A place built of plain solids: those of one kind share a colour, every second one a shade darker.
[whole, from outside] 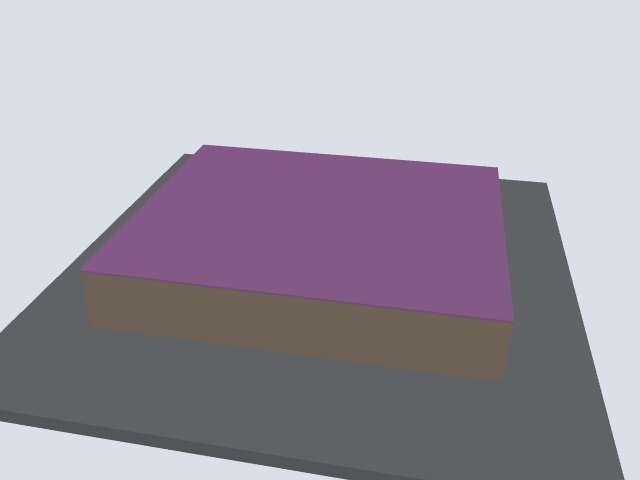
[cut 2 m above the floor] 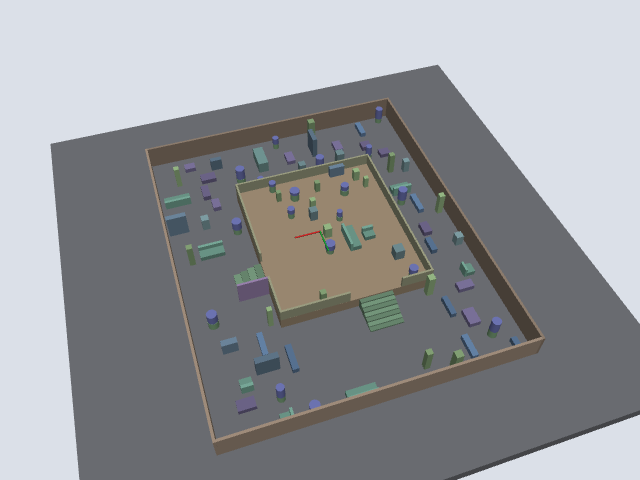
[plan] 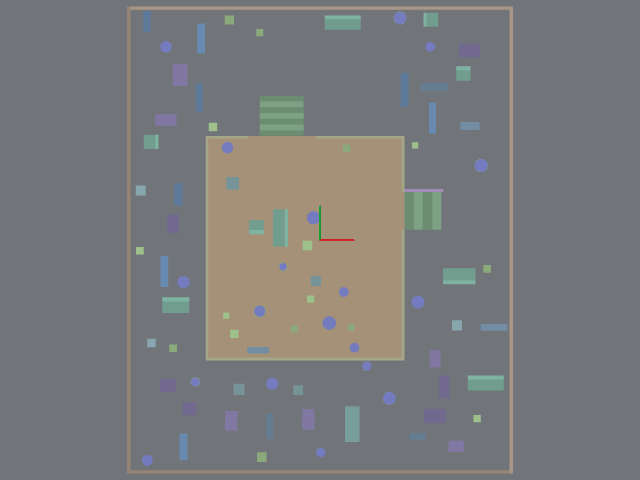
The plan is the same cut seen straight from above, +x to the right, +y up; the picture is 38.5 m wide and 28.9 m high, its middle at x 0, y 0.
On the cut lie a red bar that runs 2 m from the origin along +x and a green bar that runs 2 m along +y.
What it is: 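A room whose floor changes level by 0.98 m; the upper floor's rim is guarded but for openings; in an opening a masonry flight goes down, or there is a bare drop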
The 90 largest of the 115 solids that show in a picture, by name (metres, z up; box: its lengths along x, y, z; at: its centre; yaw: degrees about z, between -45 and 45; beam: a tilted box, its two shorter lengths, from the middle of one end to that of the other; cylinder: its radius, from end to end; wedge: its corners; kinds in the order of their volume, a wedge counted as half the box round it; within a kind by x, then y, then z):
{
 "floor_1": {"box": [11.96, 13.52, 1.03], "at": [-0.9, -0.49, 0.47]},
 "roof_1": {"box": [23.23, 28.12, 0.16], "at": [0.0, 0.0, 4.69]},
 "wall_1": {"box": [0.2, 28.12, 4.66], "at": [-11.51, 0.0, 2.28]},
 "wall_2": {"box": [22.83, 0.2, 4.66], "at": [0.0, -13.96, 2.28]},
 "wall_3": {"box": [22.83, 0.2, 4.66], "at": [0.0, 13.96, 2.28]},
 "wall_4": {"box": [0.2, 28.12, 4.66], "at": [11.51, 0.0, 2.28]},
 "column_1": {"box": [0.47, 0.47, 4.66], "at": [-10.84, -0.65, 2.28]},
 "column_2": {"box": [0.46, 0.46, 4.66], "at": [-8.84, -6.52, 2.28]},
 "column_3": {"box": [0.52, 0.52, 4.66], "at": [-6.44, 6.8, 2.28]},
 "column_4": {"box": [0.37, 0.37, 3.63], "at": [-5.64, -4.55, 2.8]},
 "column_5": {"box": [0.55, 0.55, 4.66], "at": [-5.46, 13.25, 2.28]},
 "column_6": {"box": [0.5, 0.5, 3.63], "at": [-5.15, -5.65, 2.8]},
 "column_7": {"box": [0.44, 0.44, 4.66], "at": [-3.63, 12.48, 2.28]},
 "column_8": {"box": [0.59, 0.59, 4.66], "at": [-3.51, -13.08, 2.28]},
 "column_9": {"box": [0.41, 0.41, 3.63], "at": [-1.54, -5.36, 2.8]},
 "column_10": {"box": [0.59, 0.59, 3.63], "at": [-0.75, -0.33, 2.8]},
 "column_11": {"box": [0.44, 0.44, 3.63], "at": [-0.56, -3.55, 2.8]},
 "column_12": {"box": [0.44, 0.44, 3.63], "at": [1.6, 5.51, 2.8]},
 "column_13": {"box": [0.38, 0.38, 3.63], "at": [1.88, -5.27, 2.8]},
 "column_14": {"box": [0.38, 0.38, 4.66], "at": [5.72, 5.7, 2.28]},
 "column_15": {"box": [0.44, 0.44, 4.66], "at": [9.46, -10.76, 2.28]},
 "column_16": {"box": [0.47, 0.47, 4.66], "at": [10.06, -1.74, 2.28]},
 "parapet_1": {"box": [0.16, 13.2, 1.08], "at": [-6.8, -0.49, 1.52]},
 "parapet_2": {"box": [2.52, 0.16, 1.08], "at": [-5.62, 6.19, 1.52]},
 "parapet_3": {"box": [11.96, 0.16, 1.08], "at": [-0.9, -7.17, 1.52]},
 "parapet_4": {"box": [5.35, 0.16, 1.08], "at": [2.41, 6.19, 1.52]},
 "parapet_5": {"box": [0.16, 7.71, 1.08], "at": [5.0, -3.24, 1.52]},
 "parapet_6": {"box": [0.16, 3.21, 1.08], "at": [5.0, 4.5, 1.52]},
 "case_1": {"box": [1.31, 0.4, 1.4], "at": [-3.72, -6.64, 1.68]},
 "case_2": {"box": [0.42, 1.55, 2.14], "at": [-3.03, -11.22, 1.02]},
 "case_3": {"box": [0.99, 0.42, 1.14], "at": [5.87, -11.83, 0.52]},
 "case_4": {"box": [1.68, 0.47, 1.66], "at": [6.91, 9.21, 0.78]},
 "case_5": {"box": [1.15, 0.48, 1.16], "at": [9.03, 6.86, 0.53]},
 "case_6": {"box": [1.6, 0.43, 2.03], "at": [10.48, -5.25, 0.97]},
 "tread_1": {"box": [2.65, 0.35, 0.91], "at": [-2.31, 6.44, 0.4]},
 "tread_2": {"box": [2.65, 0.35, 0.79], "at": [-2.31, 6.79, 0.34]},
 "tread_3": {"box": [2.65, 0.35, 0.66], "at": [-2.31, 7.13, 0.28]},
 "tread_4": {"box": [2.65, 0.35, 0.54], "at": [-2.31, 7.48, 0.22]},
 "tread_5": {"box": [2.65, 0.35, 0.42], "at": [-2.31, 7.83, 0.16]},
 "tread_6": {"box": [0.56, 2.27, 0.83], "at": [5.36, 1.76, 0.37]},
 "tread_7": {"box": [0.56, 2.27, 0.64], "at": [5.92, 1.76, 0.27]},
 "tread_8": {"box": [0.56, 2.27, 0.44], "at": [6.47, 1.76, 0.17]},
 "seat_1": {"box": [1.63, 0.7, 0.47], "at": [-8.69, -4.05, 0.18]},
 "seat_2": {"box": [1.63, 0.25, 0.96], "at": [-8.69, -3.57, 0.43]},
 "seat_3": {"box": [0.7, 2.26, 0.43], "at": [-2.48, 0.73, 1.2]},
 "seat_4": {"box": [0.21, 2.26, 0.87], "at": [-2.03, 0.73, 1.42]},
 "seat_5": {"box": [2.17, 0.62, 0.48], "at": [1.37, 12.97, 0.19]},
 "seat_6": {"box": [2.17, 0.23, 0.88], "at": [1.37, 13.4, 0.39]},
 "seat_7": {"box": [1.97, 0.24, 0.83], "at": [8.38, -2.55, 0.37]},
 "seat_8": {"box": [1.97, 0.74, 0.46], "at": [8.38, -2.07, 0.18]},
 "seat_9": {"box": [2.17, 0.66, 0.5], "at": [9.98, -8.73, 0.2]},
 "seat_10": {"box": [2.17, 0.23, 0.82], "at": [9.98, -8.28, 0.36]},
 "table_1": {"box": [1.27, 0.71, 0.48], "at": [-9.28, 7.22, 0.19]},
 "table_2": {"box": [0.95, 0.78, 0.43], "at": [-9.15, -8.75, 0.17]},
 "table_3": {"box": [0.72, 1.13, 0.5], "at": [-8.84, 0.98, 0.2]},
 "table_4": {"box": [0.89, 1.34, 0.49], "at": [-8.42, 9.94, 0.19]},
 "table_5": {"box": [0.85, 0.8, 0.49], "at": [-7.85, -10.16, 0.2]},
 "table_6": {"box": [0.75, 1.2, 0.43], "at": [-5.35, -10.89, 0.17]},
 "table_7": {"box": [0.73, 1.25, 0.43], "at": [-0.7, -10.8, 0.17]},
 "table_8": {"box": [1.3, 0.85, 0.46], "at": [6.91, -10.59, 0.18]},
 "table_9": {"box": [0.66, 1.05, 0.49], "at": [6.93, -7.16, 0.2]},
 "table_10": {"box": [0.64, 1.39, 0.5], "at": [7.48, -8.85, 0.2]},
 "table_11": {"box": [1.28, 0.82, 0.46], "at": [9.0, 11.41, 0.18]},
 "bush_1": {"cylinder": 0.33, "from": [-10.4, -13.27, 0.51], "to": [-10.4, -13.27, 1.56]},
 "bush_2": {"cylinder": 0.35, "from": [-9.26, 11.63, 0.75], "to": [-9.26, 11.63, 1.78]},
 "bush_3": {"cylinder": 0.38, "from": [-8.21, -2.54, 0.64], "to": [-8.21, -2.54, 1.66]},
 "bush_4": {"cylinder": 0.37, "from": [-2.87, -8.64, 0.71], "to": [-2.87, -8.64, 1.59]},
 "bush_5": {"cylinder": 0.4, "from": [-0.38, 1.34, 1.48], "to": [-0.38, 1.34, 2.53]},
 "bush_6": {"cylinder": 0.41, "from": [0.56, -5.0, 1.72], "to": [0.56, -5.0, 2.6]},
 "bush_7": {"cylinder": 0.39, "from": [4.17, -9.53, 0.48], "to": [4.17, -9.53, 1.48]},
 "bush_8": {"cylinder": 0.38, "from": [4.82, 13.37, 0.46], "to": [4.82, 13.37, 1.33]},
 "bush_9": {"cylinder": 0.39, "from": [5.9, -3.74, 0.62], "to": [5.9, -3.74, 1.39]},
 "bush_10": {"cylinder": 0.39, "from": [9.7, 4.48, 0.71], "to": [9.7, 4.48, 1.48]},
 "plinth_1": {"box": [0.61, 0.61, 1.01], "at": [-10.79, 2.97, 0.46]},
 "plinth_2": {"box": [0.51, 0.51, 1.26], "at": [-10.15, -6.2, 0.58]},
 "plinth_3": {"box": [0.77, 0.77, 0.96], "at": [-5.26, 3.4, 1.46]},
 "plinth_4": {"box": [0.67, 0.67, 1.31], "at": [-4.88, -8.99, 0.6]},
 "plinth_5": {"box": [0.58, 0.58, 0.95], "at": [-1.32, -9.04, 0.43]},
 "plinth_6": {"box": [0.61, 0.61, 1.24], "at": [-0.25, -2.46, 1.6]},
 "plinth_7": {"box": [0.62, 0.62, 1.18], "at": [8.25, -5.14, 0.54]},
 "bench_1": {"box": [0.47, 1.89, 0.5], "at": [-9.36, -1.89, 0.2]},
 "bench_2": {"box": [0.49, 1.38, 0.52], "at": [-8.53, 2.75, 0.21]},
 "bench_3": {"box": [0.49, 1.61, 0.49], "at": [-8.21, -12.45, 0.2]},
 "bench_4": {"box": [0.43, 1.68, 0.49], "at": [-7.27, 8.57, 0.2]},
 "bench_5": {"box": [0.47, 1.81, 0.51], "at": [-7.16, 12.13, 0.2]},
 "bench_6": {"box": [0.48, 2.05, 0.51], "at": [5.1, 9.04, 0.21]},
 "bench_7": {"box": [0.43, 1.89, 0.48], "at": [6.78, 7.34, 0.19]},
 "desk_1": {"box": [0.88, 2.16, 1.07], "at": [1.94, -11.08, 0.49]},
 "cheek_1": {"box": [2.33, 0.18, 2.07], "at": [6.25, 2.98, 0.98]},
 "pot_1": {"cylinder": 0.4, "from": [9.7, 4.48, 0.0], "to": [9.7, 4.48, 0.71]}
}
